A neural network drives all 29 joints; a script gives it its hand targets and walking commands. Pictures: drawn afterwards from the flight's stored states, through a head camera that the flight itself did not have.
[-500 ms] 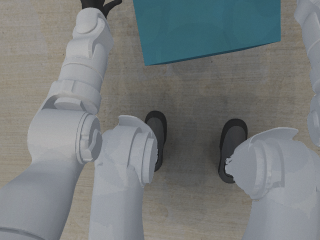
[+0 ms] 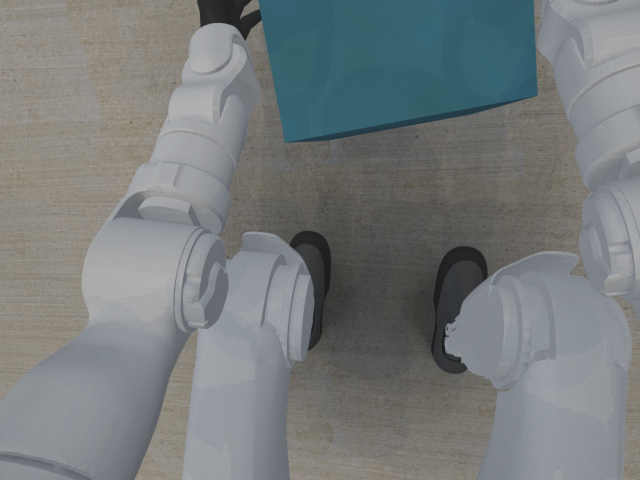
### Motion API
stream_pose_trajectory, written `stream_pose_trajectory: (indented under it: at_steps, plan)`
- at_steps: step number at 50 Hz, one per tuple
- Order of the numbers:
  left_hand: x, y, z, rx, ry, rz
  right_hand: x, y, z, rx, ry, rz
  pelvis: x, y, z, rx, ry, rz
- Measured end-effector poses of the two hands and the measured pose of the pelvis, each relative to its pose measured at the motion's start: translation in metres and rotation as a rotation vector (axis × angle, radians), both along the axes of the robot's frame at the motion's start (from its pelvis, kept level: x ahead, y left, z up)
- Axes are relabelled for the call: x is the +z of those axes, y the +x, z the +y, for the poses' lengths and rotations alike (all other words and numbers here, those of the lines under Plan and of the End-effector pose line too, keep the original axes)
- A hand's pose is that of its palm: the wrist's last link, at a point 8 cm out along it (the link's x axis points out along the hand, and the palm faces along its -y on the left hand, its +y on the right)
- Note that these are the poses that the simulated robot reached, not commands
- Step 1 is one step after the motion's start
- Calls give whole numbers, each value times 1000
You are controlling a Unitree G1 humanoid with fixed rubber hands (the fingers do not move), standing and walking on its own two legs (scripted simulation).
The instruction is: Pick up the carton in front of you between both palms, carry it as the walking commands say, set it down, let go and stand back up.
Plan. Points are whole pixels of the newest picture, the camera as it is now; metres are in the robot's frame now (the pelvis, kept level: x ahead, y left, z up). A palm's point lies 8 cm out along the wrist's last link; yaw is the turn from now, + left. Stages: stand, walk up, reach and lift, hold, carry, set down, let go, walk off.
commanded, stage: reach and lift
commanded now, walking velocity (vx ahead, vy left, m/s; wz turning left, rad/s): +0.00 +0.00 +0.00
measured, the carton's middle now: (387, 31) +0.53 +0.00 -0.25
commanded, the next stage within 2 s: none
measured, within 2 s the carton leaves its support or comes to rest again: leaves its support in 0.26 s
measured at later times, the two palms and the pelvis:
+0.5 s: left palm (203, 7) +0.51 +0.13 -0.08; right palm out of the picture +0.53 -0.17 -0.09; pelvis +0.01 +0.01 +0.01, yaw -4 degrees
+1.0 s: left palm out of the picture +0.48 +0.13 +0.08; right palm out of the picture +0.49 -0.17 +0.08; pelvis +0.01 +0.01 +0.13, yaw -5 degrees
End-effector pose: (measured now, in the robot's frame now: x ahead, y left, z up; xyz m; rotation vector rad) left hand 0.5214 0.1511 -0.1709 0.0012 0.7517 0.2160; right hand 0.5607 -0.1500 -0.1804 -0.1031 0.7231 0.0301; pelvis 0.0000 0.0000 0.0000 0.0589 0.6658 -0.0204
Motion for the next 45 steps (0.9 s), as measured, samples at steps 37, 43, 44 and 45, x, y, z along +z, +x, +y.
stream_pose_trajectory:
  at_steps: [37,43,44,45]
  plan:
    - [190,-34,-16,5,-41,-62,199,-56,-15,-128,28,-21,79,-2,8,-69,-7,71]
    - [220,-36,-11,2,-42,-76,226,-61,-9,-135,31,-35,103,1,7,-54,-19,84]
    - [225,-36,-11,-1,-43,-78,231,-62,-10,-139,31,-37,107,2,7,-53,-22,84]
    - [230,-36,-12,-4,-43,-80,235,-64,-10,-143,32,-39,111,3,8,-52,-24,85]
